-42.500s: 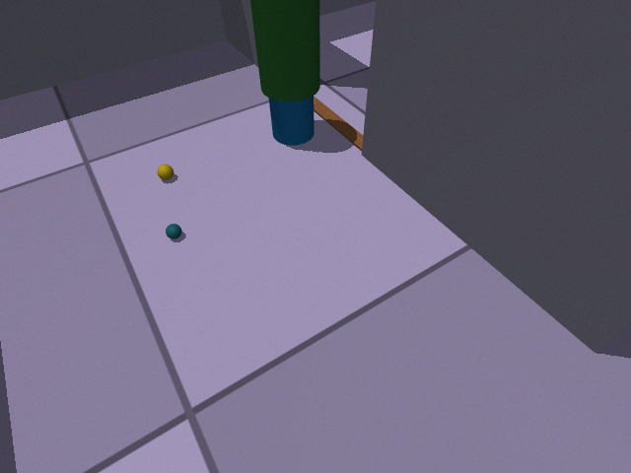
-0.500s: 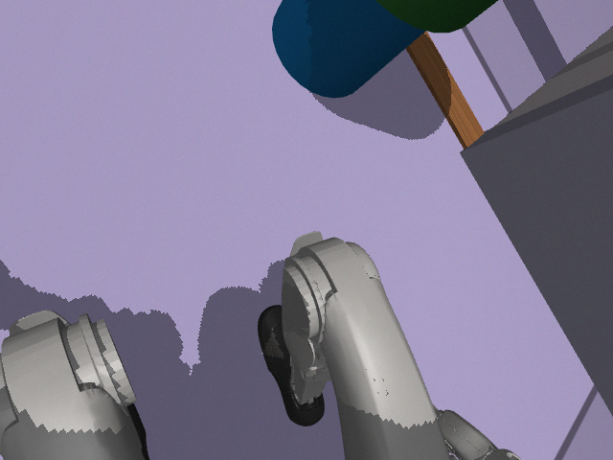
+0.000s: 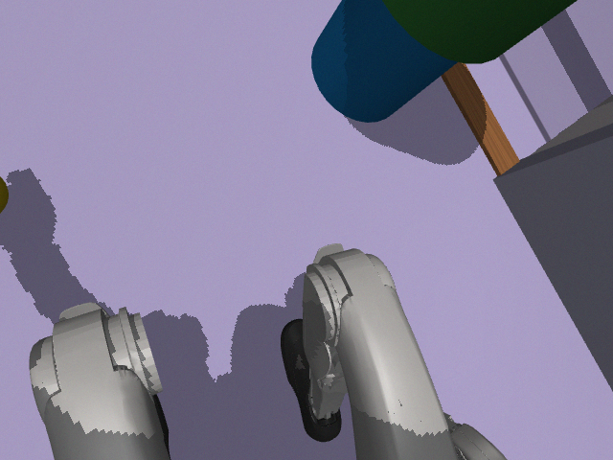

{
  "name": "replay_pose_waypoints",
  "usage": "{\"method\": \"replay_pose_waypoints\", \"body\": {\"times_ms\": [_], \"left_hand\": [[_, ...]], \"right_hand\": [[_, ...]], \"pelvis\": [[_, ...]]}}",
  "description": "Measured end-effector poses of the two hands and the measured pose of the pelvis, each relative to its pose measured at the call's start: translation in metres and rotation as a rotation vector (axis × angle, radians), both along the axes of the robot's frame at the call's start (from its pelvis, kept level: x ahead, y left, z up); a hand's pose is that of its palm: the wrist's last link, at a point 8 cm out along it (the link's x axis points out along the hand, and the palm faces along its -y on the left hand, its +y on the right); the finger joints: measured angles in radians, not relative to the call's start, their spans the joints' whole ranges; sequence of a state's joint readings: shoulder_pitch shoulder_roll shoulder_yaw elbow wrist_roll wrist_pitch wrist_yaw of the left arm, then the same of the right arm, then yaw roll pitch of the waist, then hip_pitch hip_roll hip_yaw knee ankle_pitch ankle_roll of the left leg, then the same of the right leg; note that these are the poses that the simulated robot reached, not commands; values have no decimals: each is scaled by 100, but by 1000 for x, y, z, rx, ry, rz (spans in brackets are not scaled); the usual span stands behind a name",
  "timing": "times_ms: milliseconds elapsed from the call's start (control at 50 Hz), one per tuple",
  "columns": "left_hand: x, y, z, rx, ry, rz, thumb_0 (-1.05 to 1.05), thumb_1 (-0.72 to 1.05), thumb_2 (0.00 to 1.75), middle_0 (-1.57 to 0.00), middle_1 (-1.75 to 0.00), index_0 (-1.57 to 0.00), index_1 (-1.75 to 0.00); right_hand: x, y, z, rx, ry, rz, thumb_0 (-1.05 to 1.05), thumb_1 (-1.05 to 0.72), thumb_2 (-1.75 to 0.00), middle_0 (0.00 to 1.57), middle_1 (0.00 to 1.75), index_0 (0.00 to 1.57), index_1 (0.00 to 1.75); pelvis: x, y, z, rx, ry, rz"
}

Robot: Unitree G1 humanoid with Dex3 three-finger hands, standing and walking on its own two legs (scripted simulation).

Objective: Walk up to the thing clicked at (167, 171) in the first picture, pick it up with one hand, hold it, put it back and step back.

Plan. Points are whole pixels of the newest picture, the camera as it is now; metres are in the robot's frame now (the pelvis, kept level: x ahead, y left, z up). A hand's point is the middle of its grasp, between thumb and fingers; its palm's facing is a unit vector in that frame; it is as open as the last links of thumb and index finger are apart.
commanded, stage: settle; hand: left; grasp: from above
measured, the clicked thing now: out of the picture +0.47 +0.33 -0.24
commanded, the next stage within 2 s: lift in 0.44 s
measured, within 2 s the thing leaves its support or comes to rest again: neither
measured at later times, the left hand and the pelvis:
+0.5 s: hand out of the picture +0.43 +0.33 -0.12, palm faces -0.44 -0.09 -0.89, open 9.9 cm; pelvis -0.01 -0.01 +0.03, yaw +5 degrees
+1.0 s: hand out of the picture +0.40 +0.34 -0.04, palm faces -0.44 -0.10 -0.89, open 10.0 cm; pelvis -0.01 -0.01 +0.08, yaw +7 degrees
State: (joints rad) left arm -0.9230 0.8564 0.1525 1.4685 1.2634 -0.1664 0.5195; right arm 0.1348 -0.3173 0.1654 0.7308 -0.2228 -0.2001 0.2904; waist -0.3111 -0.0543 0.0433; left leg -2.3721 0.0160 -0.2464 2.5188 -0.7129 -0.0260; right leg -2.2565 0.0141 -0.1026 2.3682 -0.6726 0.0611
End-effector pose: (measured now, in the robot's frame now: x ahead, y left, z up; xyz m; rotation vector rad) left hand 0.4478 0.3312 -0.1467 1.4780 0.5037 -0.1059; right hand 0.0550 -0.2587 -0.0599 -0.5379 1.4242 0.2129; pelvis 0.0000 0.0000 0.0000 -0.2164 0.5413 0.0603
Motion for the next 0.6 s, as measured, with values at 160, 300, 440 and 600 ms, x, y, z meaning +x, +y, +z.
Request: {"method": "replay_pose_waypoints", "body": {"times_ms": [160,300,440,600], "left_hand": [[-8,7,38,26,64,14,1,6,44,-79,-65,-67,-60],[-16,6,63,12,101,-6,0,3,46,-81,-64,-68,-59],[-16,5,78,3,81,-35,-1,2,48,-82,-63,-69,-59],[-15,4,93,14,60,-38,-1,1,51,-82,-64,-69,-59]], "right_hand": [[19,-2,-7,34,-56,-56,0,-91,-90,20,30,20,30],[25,-6,-7,29,-75,-79,0,-91,-90,20,30,20,30],[19,-15,-1,-14,-73,-101,0,-91,-90,20,30,20,30],[8,-21,5,-49,-64,-140,0,-91,-90,20,30,20,30]], "pelvis": [[-2,-2,13,27,30,19],[-6,-5,23,48,30,32],[-10,-7,27,57,26,39],[-12,-9,32,65,29,43]]}}
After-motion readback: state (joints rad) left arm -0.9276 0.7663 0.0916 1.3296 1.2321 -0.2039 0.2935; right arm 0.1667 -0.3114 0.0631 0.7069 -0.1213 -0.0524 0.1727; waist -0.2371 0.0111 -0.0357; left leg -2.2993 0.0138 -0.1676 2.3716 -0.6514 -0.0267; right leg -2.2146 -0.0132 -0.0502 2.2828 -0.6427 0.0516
